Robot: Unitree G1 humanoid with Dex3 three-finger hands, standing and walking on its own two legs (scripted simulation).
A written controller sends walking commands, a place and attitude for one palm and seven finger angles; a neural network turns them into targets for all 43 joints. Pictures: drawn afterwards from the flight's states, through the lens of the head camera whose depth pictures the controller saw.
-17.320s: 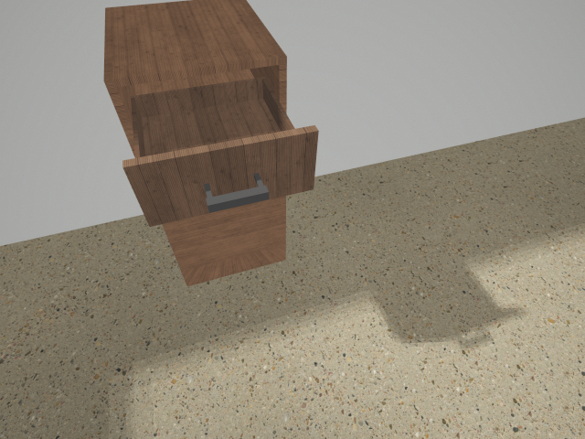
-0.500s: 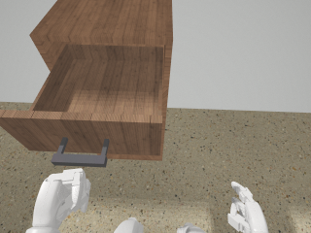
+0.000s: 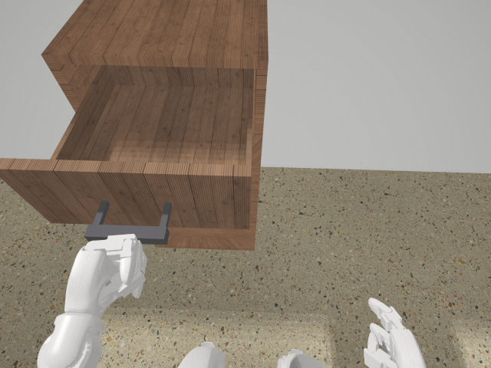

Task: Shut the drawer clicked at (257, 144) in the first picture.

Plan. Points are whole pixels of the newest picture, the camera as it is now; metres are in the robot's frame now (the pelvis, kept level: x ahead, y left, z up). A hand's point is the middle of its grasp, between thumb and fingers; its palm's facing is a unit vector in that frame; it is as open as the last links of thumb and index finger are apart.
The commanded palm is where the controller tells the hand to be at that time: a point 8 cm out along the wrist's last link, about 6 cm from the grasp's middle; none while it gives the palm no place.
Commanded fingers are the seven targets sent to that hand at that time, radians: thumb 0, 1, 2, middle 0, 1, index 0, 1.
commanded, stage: push the drawer shut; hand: left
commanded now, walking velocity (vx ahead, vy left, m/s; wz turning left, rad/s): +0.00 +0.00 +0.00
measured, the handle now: (131, 221) +0.32 +0.19 +0.06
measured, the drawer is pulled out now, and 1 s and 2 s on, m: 0.25 0.12 0.00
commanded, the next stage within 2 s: none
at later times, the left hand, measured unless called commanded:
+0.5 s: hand (147, 228) +0.31 +0.17 +0.06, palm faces -0.02 -1.00 -0.04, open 3.1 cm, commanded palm +0.30 +0.23 +0.06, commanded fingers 0.00 0.90 0.90 -1.40 -1.60 -1.40 -1.60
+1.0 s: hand (157, 195) +0.38 +0.17 +0.06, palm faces -0.01 -1.00 -0.05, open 3.1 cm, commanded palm +0.36 +0.22 +0.06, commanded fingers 0.00 0.90 0.90 -1.40 -1.60 -1.40 -1.60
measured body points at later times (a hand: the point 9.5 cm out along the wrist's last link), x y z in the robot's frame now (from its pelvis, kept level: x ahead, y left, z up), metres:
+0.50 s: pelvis +0.00 +0.01 +0.01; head +0.07 +0.01 +0.45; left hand +0.31 +0.22 +0.06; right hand +0.15 -0.24 -0.09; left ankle +0.01 +0.10 -0.66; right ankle +0.01 -0.08 -0.66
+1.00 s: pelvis +0.00 +0.01 +0.01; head +0.08 +0.01 +0.45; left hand +0.37 +0.22 +0.06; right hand +0.11 -0.24 -0.10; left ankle +0.01 +0.10 -0.66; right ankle +0.01 -0.08 -0.66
